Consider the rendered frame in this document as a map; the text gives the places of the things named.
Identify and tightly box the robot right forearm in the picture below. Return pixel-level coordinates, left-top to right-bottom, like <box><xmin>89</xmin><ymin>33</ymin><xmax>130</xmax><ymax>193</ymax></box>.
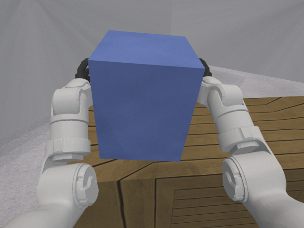
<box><xmin>197</xmin><ymin>76</ymin><xmax>286</xmax><ymax>188</ymax></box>

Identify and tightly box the carton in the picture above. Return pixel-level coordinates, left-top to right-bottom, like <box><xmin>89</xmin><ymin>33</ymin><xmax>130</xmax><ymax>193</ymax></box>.
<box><xmin>88</xmin><ymin>30</ymin><xmax>205</xmax><ymax>162</ymax></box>

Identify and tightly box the robot right upper arm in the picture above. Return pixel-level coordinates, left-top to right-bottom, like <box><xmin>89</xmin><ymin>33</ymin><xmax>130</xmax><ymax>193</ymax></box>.
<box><xmin>222</xmin><ymin>151</ymin><xmax>304</xmax><ymax>228</ymax></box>

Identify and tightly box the robot left upper arm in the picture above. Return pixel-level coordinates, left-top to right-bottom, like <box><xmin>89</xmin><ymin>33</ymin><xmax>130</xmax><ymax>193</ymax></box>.
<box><xmin>1</xmin><ymin>163</ymin><xmax>99</xmax><ymax>228</ymax></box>

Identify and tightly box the robot right hand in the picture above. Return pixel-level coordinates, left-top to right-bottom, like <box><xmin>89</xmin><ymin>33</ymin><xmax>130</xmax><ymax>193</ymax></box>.
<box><xmin>199</xmin><ymin>58</ymin><xmax>212</xmax><ymax>77</ymax></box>

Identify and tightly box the robot left forearm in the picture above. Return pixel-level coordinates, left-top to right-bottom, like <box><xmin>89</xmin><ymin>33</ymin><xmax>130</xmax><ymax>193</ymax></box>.
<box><xmin>36</xmin><ymin>78</ymin><xmax>93</xmax><ymax>197</ymax></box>

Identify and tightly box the robot left hand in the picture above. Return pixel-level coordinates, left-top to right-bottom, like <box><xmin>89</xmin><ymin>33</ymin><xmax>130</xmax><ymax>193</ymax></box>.
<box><xmin>75</xmin><ymin>58</ymin><xmax>90</xmax><ymax>83</ymax></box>

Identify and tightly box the pedestal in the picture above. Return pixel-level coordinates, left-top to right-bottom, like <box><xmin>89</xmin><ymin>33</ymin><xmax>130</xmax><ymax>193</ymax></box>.
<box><xmin>67</xmin><ymin>96</ymin><xmax>304</xmax><ymax>228</ymax></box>

